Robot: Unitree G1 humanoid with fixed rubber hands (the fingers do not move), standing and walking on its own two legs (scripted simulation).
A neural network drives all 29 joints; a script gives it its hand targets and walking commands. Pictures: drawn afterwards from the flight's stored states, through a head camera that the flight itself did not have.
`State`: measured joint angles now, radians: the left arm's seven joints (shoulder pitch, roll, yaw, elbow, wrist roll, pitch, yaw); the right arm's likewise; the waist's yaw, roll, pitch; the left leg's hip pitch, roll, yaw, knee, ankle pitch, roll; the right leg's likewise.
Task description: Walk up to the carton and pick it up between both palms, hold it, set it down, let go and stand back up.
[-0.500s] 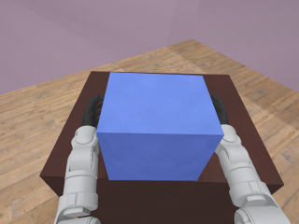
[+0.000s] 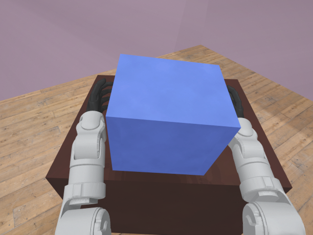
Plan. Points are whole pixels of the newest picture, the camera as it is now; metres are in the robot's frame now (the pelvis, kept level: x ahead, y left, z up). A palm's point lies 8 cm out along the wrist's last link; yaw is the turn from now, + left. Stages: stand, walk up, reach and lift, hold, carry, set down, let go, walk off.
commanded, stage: reach and lift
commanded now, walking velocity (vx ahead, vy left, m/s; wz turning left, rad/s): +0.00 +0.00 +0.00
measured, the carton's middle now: (164, 118) +0.38 -0.01 +0.12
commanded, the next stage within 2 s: hold in 0.54 s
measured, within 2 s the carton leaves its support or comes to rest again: neither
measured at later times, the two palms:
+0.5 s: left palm (92, 117) +0.37 +0.17 +0.15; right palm (228, 118) +0.36 -0.18 +0.13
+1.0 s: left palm (84, 108) +0.36 +0.18 +0.19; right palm (227, 105) +0.37 -0.17 +0.17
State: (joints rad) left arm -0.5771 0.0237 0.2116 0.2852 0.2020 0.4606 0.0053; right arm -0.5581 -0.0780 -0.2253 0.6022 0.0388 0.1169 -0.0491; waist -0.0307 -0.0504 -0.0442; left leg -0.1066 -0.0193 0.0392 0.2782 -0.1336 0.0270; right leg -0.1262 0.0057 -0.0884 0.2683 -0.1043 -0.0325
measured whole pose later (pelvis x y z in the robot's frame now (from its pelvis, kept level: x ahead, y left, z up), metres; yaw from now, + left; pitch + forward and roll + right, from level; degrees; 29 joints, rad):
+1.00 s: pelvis +0.01 +0.00 +0.00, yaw +1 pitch -7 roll +0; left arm -0.57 0.03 0.29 0.08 0.26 0.70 -0.06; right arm -0.63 -0.07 -0.15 0.53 0.12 0.28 -0.09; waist -0.06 -0.06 0.02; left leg -0.02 -0.01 0.02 0.30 -0.16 0.02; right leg -0.01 0.01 -0.11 0.25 -0.12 -0.03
